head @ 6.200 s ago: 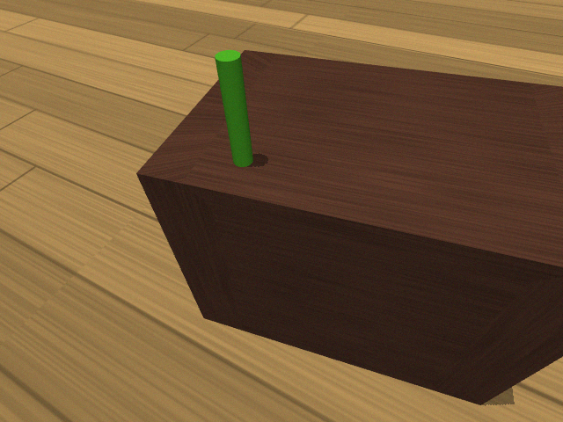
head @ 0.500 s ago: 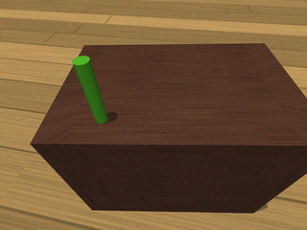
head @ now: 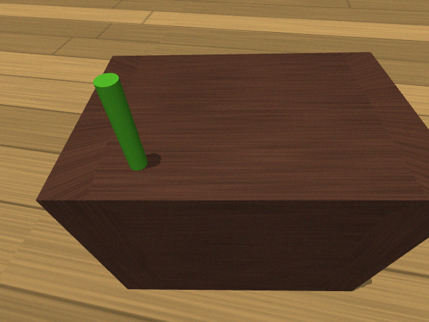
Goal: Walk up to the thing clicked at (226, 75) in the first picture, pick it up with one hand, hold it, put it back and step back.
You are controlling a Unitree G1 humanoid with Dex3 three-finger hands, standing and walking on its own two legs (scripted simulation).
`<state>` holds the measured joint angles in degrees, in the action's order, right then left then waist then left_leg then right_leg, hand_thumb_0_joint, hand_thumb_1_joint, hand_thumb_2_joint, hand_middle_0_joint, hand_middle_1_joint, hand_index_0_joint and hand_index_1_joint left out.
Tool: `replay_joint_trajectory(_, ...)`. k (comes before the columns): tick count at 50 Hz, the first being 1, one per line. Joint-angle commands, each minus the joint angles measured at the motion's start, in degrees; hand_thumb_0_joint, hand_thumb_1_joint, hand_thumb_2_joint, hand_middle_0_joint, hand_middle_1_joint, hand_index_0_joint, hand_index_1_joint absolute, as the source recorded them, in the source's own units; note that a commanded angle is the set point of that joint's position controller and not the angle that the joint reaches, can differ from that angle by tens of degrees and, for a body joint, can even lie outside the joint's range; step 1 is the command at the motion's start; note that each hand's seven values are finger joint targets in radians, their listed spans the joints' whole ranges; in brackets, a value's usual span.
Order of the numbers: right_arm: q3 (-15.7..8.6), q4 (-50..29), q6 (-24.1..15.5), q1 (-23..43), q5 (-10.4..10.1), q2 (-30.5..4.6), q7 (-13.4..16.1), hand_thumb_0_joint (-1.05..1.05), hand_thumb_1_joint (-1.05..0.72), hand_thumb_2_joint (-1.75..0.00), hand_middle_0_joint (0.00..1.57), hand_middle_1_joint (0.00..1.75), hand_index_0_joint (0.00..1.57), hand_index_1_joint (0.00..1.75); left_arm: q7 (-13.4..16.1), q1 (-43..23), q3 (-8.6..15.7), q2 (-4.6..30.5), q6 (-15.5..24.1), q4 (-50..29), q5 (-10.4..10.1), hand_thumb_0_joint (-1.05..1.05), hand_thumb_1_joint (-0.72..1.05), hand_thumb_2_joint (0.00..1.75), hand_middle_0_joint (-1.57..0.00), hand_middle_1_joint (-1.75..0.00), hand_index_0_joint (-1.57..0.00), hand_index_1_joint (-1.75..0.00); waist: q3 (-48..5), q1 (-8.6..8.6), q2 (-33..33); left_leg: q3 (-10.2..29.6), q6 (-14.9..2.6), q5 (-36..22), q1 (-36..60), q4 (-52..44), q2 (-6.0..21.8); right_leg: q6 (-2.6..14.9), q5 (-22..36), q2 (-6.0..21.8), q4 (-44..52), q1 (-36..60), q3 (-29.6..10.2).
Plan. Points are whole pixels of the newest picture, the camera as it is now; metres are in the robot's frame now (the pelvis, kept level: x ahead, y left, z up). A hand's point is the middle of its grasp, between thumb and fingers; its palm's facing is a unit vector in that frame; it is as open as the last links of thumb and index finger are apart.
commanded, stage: rise first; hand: left
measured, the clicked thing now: (125, 128) +0.48 +0.22 +0.09
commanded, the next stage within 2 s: go down in 1.84 s
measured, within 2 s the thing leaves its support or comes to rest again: neither
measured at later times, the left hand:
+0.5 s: hand (99, 291) +0.20 +0.25 -0.06, palm faces +0.22 -0.91 -0.34, open 16.4 cm
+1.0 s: hand (75, 279) +0.19 +0.24 +0.05, palm faces +0.26 -0.89 -0.37, open 17.5 cm
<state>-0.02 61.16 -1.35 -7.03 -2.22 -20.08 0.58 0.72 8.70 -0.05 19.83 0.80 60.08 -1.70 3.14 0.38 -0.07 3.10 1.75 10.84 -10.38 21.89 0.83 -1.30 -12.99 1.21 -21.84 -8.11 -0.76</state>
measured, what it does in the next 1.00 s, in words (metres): stands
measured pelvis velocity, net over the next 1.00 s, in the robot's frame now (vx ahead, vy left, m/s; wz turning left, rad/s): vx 0.00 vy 0.00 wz -0.01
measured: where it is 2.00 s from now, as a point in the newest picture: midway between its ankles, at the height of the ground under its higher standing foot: outside the picture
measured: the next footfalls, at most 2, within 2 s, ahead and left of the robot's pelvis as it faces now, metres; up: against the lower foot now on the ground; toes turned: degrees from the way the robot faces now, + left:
none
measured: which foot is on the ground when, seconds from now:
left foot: down 0.00-1.00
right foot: down 0.00-1.00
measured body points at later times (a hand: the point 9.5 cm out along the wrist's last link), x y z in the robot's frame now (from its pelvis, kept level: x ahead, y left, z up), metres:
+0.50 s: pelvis +0.01 +0.00 -0.01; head +0.02 -0.01 +0.44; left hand +0.18 +0.29 -0.04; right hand +0.16 -0.26 -0.10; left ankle +0.01 +0.14 -0.74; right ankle -0.01 -0.13 -0.74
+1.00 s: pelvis +0.00 +0.00 +0.00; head -0.01 -0.02 +0.44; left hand +0.17 +0.29 +0.07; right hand +0.15 -0.26 -0.09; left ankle +0.01 +0.14 -0.74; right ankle -0.01 -0.13 -0.74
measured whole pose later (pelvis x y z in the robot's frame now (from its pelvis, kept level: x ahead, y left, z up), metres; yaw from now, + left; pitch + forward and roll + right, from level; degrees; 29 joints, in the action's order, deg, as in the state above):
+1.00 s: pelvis +0.00 +0.00 +0.00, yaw -1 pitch -3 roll +0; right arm -6.5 34.1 -5.3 -14.8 -1.1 -13.0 2.7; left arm 2.2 26.6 12.0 17.0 9.1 -3.4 -2.7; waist 1.7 -2.0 -2.5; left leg 2.3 1.7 13.2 -9.3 25.5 0.9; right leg -1.2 -15.4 1.1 -26.2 -7.7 -1.5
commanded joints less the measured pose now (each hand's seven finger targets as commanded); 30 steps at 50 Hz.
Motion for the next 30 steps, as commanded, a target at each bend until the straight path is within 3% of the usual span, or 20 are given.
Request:
replay_joint_trajectory(1, -5.2, -10.3, -6.3, 10.7, -2.9, -9.6, 2.8, 0.00, -0.50, -0.50, 0.04, 0.05, 0.05, 0.05, 2.7, -11.5, 7.0, 12.9, 7.1, -12.7, -3.7, 0.00, 0.50, 0.50, -0.07, -0.06, -0.05, -0.08, -3.2, -0.40, -1.6, -4.4, -1.09, 1.4, -2.8, 0.3, -0.8, 1.69, 1.0, -1.4, -0.2, -5.5, 2.8)
replay_joint_trajectory(2, -7.6, -10.4, -6.3, 11.6, -3.0, -11.5, 3.5, 0.00, -0.42, -0.42, 0.05, 0.05, 0.05, 0.05, 3.3, -9.0, 9.8, 14.0, 6.5, -13.2, -3.6, 0.00, 0.42, 0.42, -0.08, -0.08, -0.07, -0.09, -7.3, -0.78, -1.0, -4.2, -0.82, -1.8, -2.3, 1.1, -0.6, 1.81, 3.9, -1.5, -1.4, -4.5, 3.0)
replay_joint_trajectory(3, -8.2, -11.9, -6.9, 10.8, -2.6, -11.3, 4.1, 0.00, -0.34, -0.34, 0.05, 0.05, 0.05, 0.05, 3.8, -9.3, 9.8, 13.1, 6.9, -15.8, -3.5, 0.00, 0.34, 0.34, -0.07, -0.07, -0.06, -0.08, -12.7, -1.34, -0.8, -4.5, -0.80, -5.2, -0.4, 2.3, -0.4, 1.56, 7.6, -1.3, -2.5, -3.1, 2.5)
replay_joint_trajectory(4, -8.2, -12.8, -7.1, 9.9, -2.3, -10.5, 4.4, 0.00, -0.26, -0.26, 0.05, 0.05, 0.05, 0.05, 4.1, -10.5, 8.5, 11.9, 7.3, -17.4, -3.2, 0.00, 0.26, 0.27, -0.08, -0.06, -0.07, -0.07, -14.8, -0.50, -0.3, -4.3, -1.02, -7.4, 0.2, 2.9, -0.4, 1.29, 10.1, -1.4, -3.2, -2.8, 2.4)
replay_joint_trajectory(5, -8.9, -12.2, -6.9, 5.8, -1.8, -9.7, 4.5, 0.00, -0.24, -0.23, 0.05, 0.05, 0.05, 0.05, 4.3, -5.1, 9.9, 11.6, 6.9, -16.7, -2.6, 0.00, 0.27, 0.26, -0.07, -0.07, -0.07, -0.07, -14.8, -0.75, -2.1, -4.2, -1.12, -8.9, 0.2, 2.9, -0.6, 1.36, 11.5, -1.5, -3.3, -3.1, 2.4)
replay_joint_trajectory(7, -11.6, -8.9, -5.6, -2.3, -0.2, -7.7, 3.7, 0.00, -0.12, -0.19, 0.05, 0.05, 0.05, 0.05, 3.6, -1.2, 12.2, 10.7, 6.2, -14.2, -0.4, 0.00, 0.15, 0.20, -0.07, -0.06, -0.07, -0.05, -12.8, 0.40, -1.7, -4.6, -1.65, -9.9, -0.9, 3.8, -1.1, 1.31, 12.7, -1.6, -3.0, -5.7, 2.0)
replay_joint_trajectory(10, -9.3, -17.4, -5.0, 0.5, -0.5, -4.4, 3.2, 0.00, 0.06, -0.14, 0.05, 0.05, 0.05, 0.05, 3.5, 0.7, 12.5, 8.6, 5.6, -21.9, -0.6, 0.00, 0.01, 0.12, -0.06, -0.06, -0.07, -0.04, -16.3, -1.99, -1.0, -5.2, -1.42, -14.4, 1.8, 3.0, -1.5, 0.90, 16.2, -1.3, -2.3, -1.4, 2.2)
replay_joint_trajectory(12, -8.1, -19.5, -4.1, -0.3, -0.8, -2.5, 2.8, 0.00, 0.17, -0.11, 0.05, 0.05, 0.05, 0.05, 3.2, 2.9, 12.5, 7.6, 5.2, -25.4, -1.0, 0.00, -0.10, 0.08, -0.05, -0.05, -0.07, -0.04, -13.8, -2.41, -1.2, -5.3, -1.20, -14.8, 0.5, 2.8, -1.5, 0.95, 16.0, -1.3, -2.2, -2.7, 2.7)
replay_joint_trajectory(13, -9.2, -21.5, -3.9, -0.2, -0.7, -3.4, 2.9, 0.00, 0.22, -0.10, 0.05, 0.05, 0.05, 0.05, 3.0, 2.3, 11.7, 6.0, 5.0, -26.8, -1.1, 0.00, -0.18, 0.07, -0.05, -0.05, -0.07, -0.04, -13.0, -1.76, 0.0, -5.4, -1.25, -13.7, 0.3, 2.6, -1.3, 0.96, 14.9, -1.4, -2.1, -3.5, 2.7)
replay_joint_trajectory(16, -6.7, -27.2, -4.3, 4.6, -0.8, -1.7, 3.1, 0.00, 0.34, -0.06, 0.05, 0.05, 0.05, 0.05, 3.5, -2.5, 11.2, 6.7, 5.6, -35.6, -1.3, 0.00, -0.32, 0.04, -0.04, -0.04, -0.05, -0.03, -10.2, -2.25, -1.2, -5.4, -1.34, -8.9, -0.6, 1.2, -1.0, 1.13, 9.7, -1.2, -0.9, -4.2, 2.5)
replay_joint_trajectory(19, -7.1, -32.5, -5.1, 4.5, -0.5, -2.1, 3.6, 0.00, 0.44, -0.04, 0.05, 0.05, 0.05, 0.05, 4.2, -1.5, 11.5, 6.9, 6.5, -42.6, -1.1, 0.00, -0.48, 0.02, -0.05, -0.05, -0.05, -0.04, -11.1, -1.95, -0.3, -5.4, -1.65, -8.7, 0.5, 1.4, -1.1, 0.89, 9.9, -1.0, -0.6, -2.7, 2.3)
replay_joint_trajectory(20, -7.8, -30.8, -5.0, 1.7, -0.2, -2.4, 3.8, 0.00, 0.48, -0.03, 0.05, 0.05, 0.05, 0.05, 4.6, 0.6, 13.5, 8.9, 6.5, -43.4, -0.8, 0.00, -0.52, 0.01, -0.04, -0.04, -0.05, -0.04, -11.1, -2.36, -1.2, -5.4, -1.61, -10.2, 0.8, 1.7, -1.2, 0.99, 11.4, -1.0, -0.9, -2.2, 2.3)
replay_joint_trajectory(21, -7.5, -34.7, -5.3, 1.8, -0.1, -3.0, 3.9, 0.00, 0.50, -0.03, 0.05, 0.05, 0.05, 0.05, 4.6, -0.2, 12.6, 8.2, 6.8, -47.0, -0.8, 0.00, -0.54, 0.00, -0.04, -0.04, -0.05, -0.04, -12.4, -1.68, -0.6, -5.4, -1.53, -10.4, 1.7, 1.8, -1.0, 0.98, 11.5, -1.3, -0.9, -1.4, 2.3)
replay_joint_trajectory(23, -8.3, -32.8, -5.3, -1.6, 0.3, -3.3, 4.2, 0.00, 0.50, -0.02, 0.05, 0.05, 0.05, 0.05, 4.9, 2.8, 14.7, 9.4, 7.1, -48.7, -0.6, 0.00, -0.54, 0.00, -0.05, -0.05, -0.05, -0.04, -11.2, -1.91, -1.9, -5.4, -1.43, -10.6, 2.0, 1.9, -0.9, 1.23, 11.6, -1.4, -1.1, -1.2, 2.4)
replay_joint_trajectory(24, -7.2, -34.3, -5.5, -1.5, 0.4, -1.8, 4.0, 0.00, 0.51, -0.02, 0.05, 0.05, 0.05, 0.05, 4.7, 3.8, 14.0, 8.0, 7.2, -50.8, -0.6, 0.00, -0.54, 0.00, -0.04, -0.05, -0.05, -0.04, -11.4, -2.13, -1.8, -5.2, -1.33, -11.4, 2.6, 1.7, -0.7, 1.29, 12.2, -1.6, -1.2, -0.6, 2.6)
replay_joint_trajectory(26, -7.7, -35.4, -5.7, -0.3, 0.7, -2.3, 4.2, 0.00, 0.52, -0.02, 0.05, 0.05, 0.05, 0.05, 4.9, 5.4, 14.2, 7.3, 7.3, -53.5, -0.6, 0.00, -0.54, 0.00, -0.04, -0.04, -0.04, -0.04, -11.0, -2.62, -1.7, -5.1, -1.35, -12.2, 2.6, 1.8, -0.7, 1.36, 12.9, -1.6, -1.3, 0.4, 2.7)
replay_joint_trajectory(27, -7.9, -35.8, -5.7, -0.4, 0.6, -2.3, 4.2, 0.00, 0.52, -0.02, 0.05, 0.05, 0.05, 0.05, 4.9, 5.5, 15.1, 8.5, 7.7, -56.9, -0.7, 0.00, -0.54, 0.00, -0.04, -0.04, -0.04, -0.04, -12.1, -2.56, -3.2, -5.1, -1.24, -13.6, 3.5, 1.8, -0.7, 1.47, 14.1, -1.6, -1.6, 0.8, 2.8)
replay_joint_trajectory(30, -8.5, -35.4, -5.6, -6.2, 0.7, -1.6, 3.8, 0.00, 0.54, -0.02, 0.05, 0.05, 0.05, 0.05, 4.1, 10.9, 13.8, 6.0, 7.7, -58.9, -0.9, 0.00, -0.53, 0.00, -0.04, -0.04, -0.04, -0.03, -8.8, -1.27, -2.0, -5.5, -1.41, -13.3, 3.6, 1.7, -0.8, 1.22, 14.3, -1.6, -1.0, -0.6, 3.0)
